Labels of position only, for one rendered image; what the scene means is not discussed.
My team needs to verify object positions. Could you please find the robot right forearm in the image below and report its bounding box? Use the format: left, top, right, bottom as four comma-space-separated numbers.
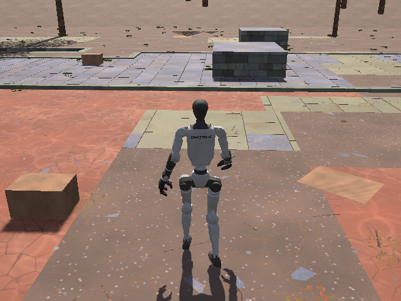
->
224, 149, 232, 165

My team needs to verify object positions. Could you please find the left robot hand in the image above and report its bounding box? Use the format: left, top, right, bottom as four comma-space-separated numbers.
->
159, 178, 172, 196

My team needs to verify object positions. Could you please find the robot head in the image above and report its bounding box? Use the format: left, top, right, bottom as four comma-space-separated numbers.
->
190, 99, 211, 129

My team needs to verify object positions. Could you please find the left robot upper arm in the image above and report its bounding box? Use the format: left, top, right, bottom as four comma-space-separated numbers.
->
170, 127, 188, 162

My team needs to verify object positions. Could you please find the robot left forearm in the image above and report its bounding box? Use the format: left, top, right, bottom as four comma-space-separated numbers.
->
161, 152, 176, 182

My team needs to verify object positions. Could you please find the right robot shin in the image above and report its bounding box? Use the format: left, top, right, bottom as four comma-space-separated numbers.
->
208, 213, 219, 258

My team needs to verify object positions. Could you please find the right robot upper arm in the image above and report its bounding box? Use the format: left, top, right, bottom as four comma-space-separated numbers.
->
213, 126, 230, 159

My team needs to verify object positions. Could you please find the right robot hand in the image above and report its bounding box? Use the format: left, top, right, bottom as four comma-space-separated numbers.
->
217, 160, 232, 170

